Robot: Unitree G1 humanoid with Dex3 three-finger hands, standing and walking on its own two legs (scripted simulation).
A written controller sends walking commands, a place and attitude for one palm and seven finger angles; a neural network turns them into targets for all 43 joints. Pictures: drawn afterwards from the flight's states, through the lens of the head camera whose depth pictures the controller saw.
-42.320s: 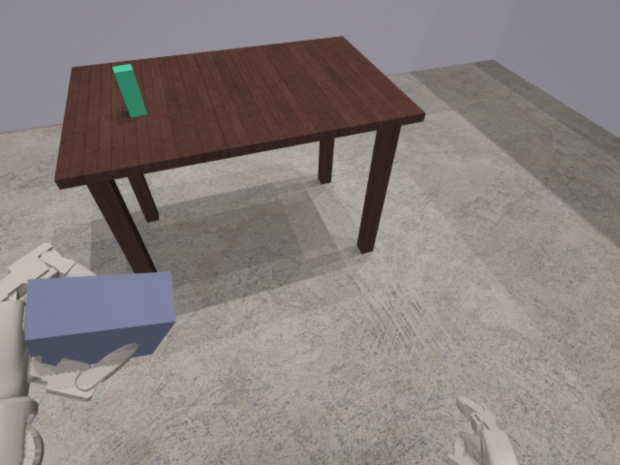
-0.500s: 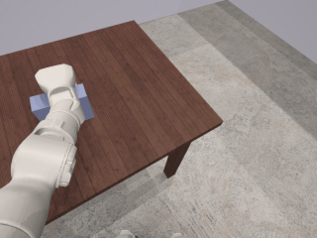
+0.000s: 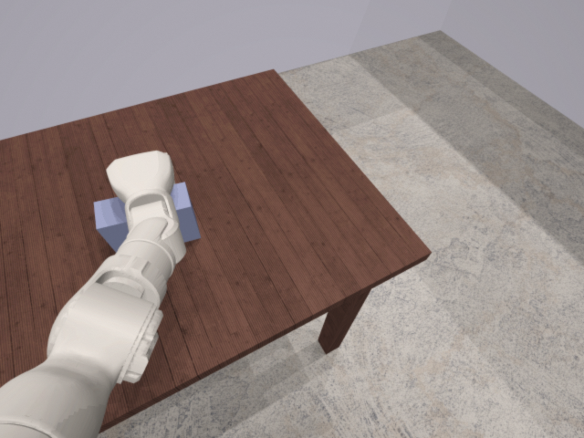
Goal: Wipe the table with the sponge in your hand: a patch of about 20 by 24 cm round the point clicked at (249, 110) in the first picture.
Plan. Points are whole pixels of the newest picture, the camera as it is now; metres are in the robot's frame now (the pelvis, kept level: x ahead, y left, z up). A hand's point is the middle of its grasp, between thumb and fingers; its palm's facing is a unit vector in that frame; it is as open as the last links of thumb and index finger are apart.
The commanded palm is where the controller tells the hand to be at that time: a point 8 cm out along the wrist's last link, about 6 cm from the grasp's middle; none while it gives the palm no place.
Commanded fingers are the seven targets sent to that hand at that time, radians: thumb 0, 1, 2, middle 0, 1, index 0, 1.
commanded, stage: wipe back along the third lane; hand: left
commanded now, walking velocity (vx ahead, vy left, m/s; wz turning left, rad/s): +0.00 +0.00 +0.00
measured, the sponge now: (154, 226) +0.45 +0.22 -0.03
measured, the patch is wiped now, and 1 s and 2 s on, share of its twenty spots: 1.00 1.00 1.00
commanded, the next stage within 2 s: slide back across to the middle lane in 1.24 s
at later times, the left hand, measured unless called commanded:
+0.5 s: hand (162, 229) +0.41 +0.18 +0.02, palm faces -0.09 -0.02 -1.00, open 9.2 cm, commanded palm +0.38 +0.16 +0.07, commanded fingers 0.00 0.10 1.30 -1.20 -1.60 -1.20 -1.60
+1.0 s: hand (172, 259) +0.36 +0.16 +0.02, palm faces -0.09 -0.04 -1.00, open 9.1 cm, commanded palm +0.32 +0.15 +0.07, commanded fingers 0.00 0.10 1.30 -1.20 -1.60 -1.20 -1.60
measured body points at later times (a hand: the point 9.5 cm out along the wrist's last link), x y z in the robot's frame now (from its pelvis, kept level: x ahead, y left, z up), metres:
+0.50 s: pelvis +0.01 -0.01 +0.01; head +0.04 -0.02 +0.46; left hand +0.41 +0.18 +0.08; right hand +0.15 -0.25 -0.11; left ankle -0.01 +0.06 -0.71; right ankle -0.04 -0.11 -0.71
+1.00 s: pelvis -0.01 -0.03 +0.02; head +0.00 -0.05 +0.47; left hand +0.36 +0.16 +0.08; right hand +0.15 -0.27 -0.10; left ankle -0.01 +0.06 -0.71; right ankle -0.04 -0.11 -0.71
